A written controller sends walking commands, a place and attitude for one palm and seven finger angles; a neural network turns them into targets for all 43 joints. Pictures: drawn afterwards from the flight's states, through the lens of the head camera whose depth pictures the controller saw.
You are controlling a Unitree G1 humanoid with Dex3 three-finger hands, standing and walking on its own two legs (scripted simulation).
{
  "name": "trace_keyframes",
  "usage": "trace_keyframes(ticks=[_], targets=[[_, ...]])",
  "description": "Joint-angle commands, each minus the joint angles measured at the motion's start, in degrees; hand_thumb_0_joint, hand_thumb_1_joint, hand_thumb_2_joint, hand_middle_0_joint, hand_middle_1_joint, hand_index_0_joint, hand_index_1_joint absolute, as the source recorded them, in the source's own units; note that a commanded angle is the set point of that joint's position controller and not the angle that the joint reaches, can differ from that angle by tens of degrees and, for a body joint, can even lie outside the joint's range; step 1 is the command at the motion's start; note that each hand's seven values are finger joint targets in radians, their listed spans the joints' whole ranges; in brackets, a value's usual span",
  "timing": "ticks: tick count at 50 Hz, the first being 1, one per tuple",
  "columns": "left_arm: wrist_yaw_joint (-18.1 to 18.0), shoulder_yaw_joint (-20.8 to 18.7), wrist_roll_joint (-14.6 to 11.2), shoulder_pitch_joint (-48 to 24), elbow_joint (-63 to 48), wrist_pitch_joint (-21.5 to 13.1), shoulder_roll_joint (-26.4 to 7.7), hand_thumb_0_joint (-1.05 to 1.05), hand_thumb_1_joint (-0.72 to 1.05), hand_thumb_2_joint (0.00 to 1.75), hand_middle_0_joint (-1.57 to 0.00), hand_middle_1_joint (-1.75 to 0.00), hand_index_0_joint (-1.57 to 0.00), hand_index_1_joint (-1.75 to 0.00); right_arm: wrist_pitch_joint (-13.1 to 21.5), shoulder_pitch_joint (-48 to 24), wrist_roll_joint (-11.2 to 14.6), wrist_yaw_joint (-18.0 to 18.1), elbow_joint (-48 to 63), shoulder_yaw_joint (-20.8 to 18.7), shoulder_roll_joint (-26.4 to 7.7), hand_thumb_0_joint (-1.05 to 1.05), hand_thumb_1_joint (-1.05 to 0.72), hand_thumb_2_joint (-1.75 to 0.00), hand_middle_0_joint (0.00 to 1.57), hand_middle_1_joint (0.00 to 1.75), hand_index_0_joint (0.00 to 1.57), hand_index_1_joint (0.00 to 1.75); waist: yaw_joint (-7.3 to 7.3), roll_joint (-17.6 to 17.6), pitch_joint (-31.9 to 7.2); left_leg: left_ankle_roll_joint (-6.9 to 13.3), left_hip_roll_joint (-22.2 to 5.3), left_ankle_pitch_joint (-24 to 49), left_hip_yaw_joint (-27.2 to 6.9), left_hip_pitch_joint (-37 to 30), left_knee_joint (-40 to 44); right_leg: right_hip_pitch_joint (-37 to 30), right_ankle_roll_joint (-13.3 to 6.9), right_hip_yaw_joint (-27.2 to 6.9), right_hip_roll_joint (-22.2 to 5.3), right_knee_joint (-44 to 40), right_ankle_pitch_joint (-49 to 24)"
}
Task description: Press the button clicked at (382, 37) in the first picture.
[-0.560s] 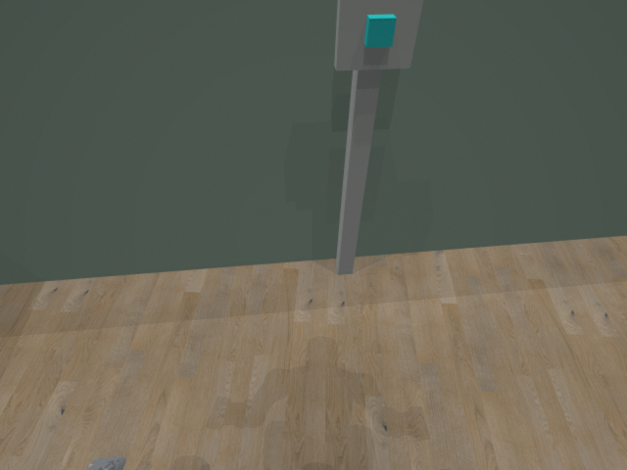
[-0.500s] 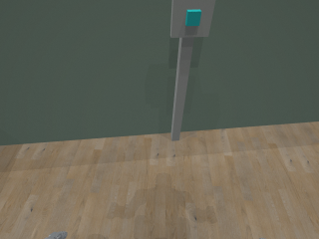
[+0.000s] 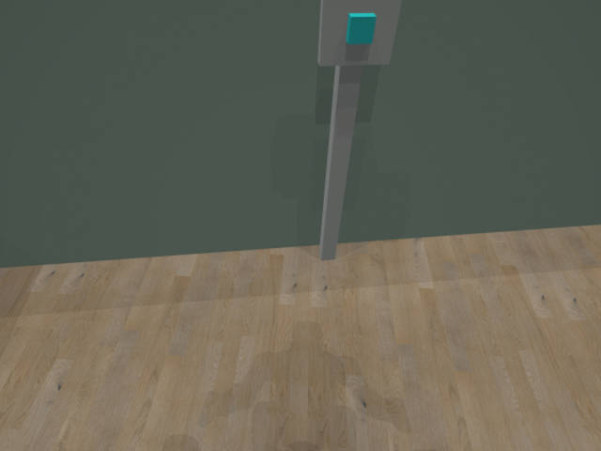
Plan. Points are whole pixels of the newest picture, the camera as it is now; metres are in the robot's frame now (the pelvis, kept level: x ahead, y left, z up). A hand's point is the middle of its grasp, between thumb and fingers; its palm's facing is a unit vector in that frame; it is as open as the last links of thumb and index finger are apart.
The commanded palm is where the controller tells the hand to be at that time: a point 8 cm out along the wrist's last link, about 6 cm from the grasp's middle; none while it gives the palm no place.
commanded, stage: stand and wait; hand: left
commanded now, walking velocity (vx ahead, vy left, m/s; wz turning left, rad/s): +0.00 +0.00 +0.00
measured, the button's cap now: (360, 28) +0.96 -0.07 +0.17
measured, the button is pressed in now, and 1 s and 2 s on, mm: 0 0 0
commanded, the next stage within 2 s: look at it before walking up in 0.26 s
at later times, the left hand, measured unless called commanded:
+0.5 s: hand out of the picture +0.08 +0.23 -0.15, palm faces -0.03 -0.94 -0.34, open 7.4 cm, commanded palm none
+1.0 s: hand out of the picture +0.07 +0.23 -0.15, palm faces -0.04 -0.94 -0.34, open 7.4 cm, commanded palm none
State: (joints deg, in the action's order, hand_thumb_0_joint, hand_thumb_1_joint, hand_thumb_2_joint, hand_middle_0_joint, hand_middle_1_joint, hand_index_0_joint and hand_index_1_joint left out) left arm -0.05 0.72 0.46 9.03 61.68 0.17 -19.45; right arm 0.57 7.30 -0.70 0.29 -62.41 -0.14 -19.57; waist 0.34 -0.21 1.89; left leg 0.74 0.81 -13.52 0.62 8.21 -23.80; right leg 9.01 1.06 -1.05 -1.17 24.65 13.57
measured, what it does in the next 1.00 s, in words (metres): stands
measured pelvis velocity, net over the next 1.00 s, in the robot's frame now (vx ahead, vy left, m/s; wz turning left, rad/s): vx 0.00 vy -0.01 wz -0.01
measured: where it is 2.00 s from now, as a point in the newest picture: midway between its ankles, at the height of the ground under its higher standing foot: outside the picture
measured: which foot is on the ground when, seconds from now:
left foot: down 0.00-1.00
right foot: down 0.00-1.00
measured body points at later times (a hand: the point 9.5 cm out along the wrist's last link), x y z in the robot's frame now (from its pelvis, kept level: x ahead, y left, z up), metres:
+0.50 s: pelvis +0.00 -0.01 +0.00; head -0.01 -0.01 +0.45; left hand +0.08 +0.28 -0.13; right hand +0.07 -0.31 -0.13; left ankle -0.01 +0.11 -0.74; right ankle +0.00 -0.13 -0.74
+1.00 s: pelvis +0.00 -0.01 +0.00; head +0.01 -0.01 +0.45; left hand +0.08 +0.28 -0.13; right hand +0.07 -0.31 -0.13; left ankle -0.01 +0.11 -0.74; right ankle +0.00 -0.13 -0.74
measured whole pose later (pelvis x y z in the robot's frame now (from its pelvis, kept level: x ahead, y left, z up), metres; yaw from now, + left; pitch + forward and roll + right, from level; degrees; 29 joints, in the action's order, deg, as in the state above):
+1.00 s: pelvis +0.00 -0.01 +0.00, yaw -1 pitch -2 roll +0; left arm -0.1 0.8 0.5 7.9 62.8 -0.5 -19.4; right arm 0.7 6.7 -0.5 0.2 -64.3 0.2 -19.5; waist 0.1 0.0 2.0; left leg -0.4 -0.4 -12.0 0.8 6.9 -20.7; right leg 8.1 0.1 -1.2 0.0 21.9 12.0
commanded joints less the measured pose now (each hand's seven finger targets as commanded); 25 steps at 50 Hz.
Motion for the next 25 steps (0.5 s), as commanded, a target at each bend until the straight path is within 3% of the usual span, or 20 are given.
trace_keyframes(ticks=[1, 25], targets=[[-0.54, -2.6, 0.15, -3.57, -3.86, -1.37, -11.78, 0.0, 0.9, 0.9, -0.2, -0.3, -0.2, -0.3, 1.46, -3.8, 0.12, 0.46, 3.56, -2.23, -11.84, 0.0, -0.9, -0.9, 0.2, 0.3, 0.2, 0.3, -0.34, -0.15, -3.23, 1.44, -7.2, 6.8, -6.09, 0.16, 5.28, 0.22, -2.72, -5.0, -5.43, -4.29, -6.6], [-0.6, -2.6, 0.25, -3.88, -3.31, -1.71, -11.94, 0.0, 0.9, 0.9, -0.2, -0.3, -0.2, -0.3, 1.42, -3.74, 0.14, 0.31, 2.26, -2.09, -11.57, 0.0, -0.9, -0.9, 0.2, 0.3, 0.2, 0.3, -0.28, -0.28, -2.54, 0.85, -7.44, 6.91, -5.37, -0.91, 5.95, 1.06, -2.83, -6.04, -5.57, -6.04, -7.13]])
